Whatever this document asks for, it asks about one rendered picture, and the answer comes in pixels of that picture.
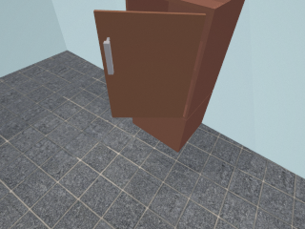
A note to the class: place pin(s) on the cupboard door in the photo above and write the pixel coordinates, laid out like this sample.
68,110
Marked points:
153,56

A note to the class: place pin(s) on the handle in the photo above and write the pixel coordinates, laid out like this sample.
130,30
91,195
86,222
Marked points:
108,55

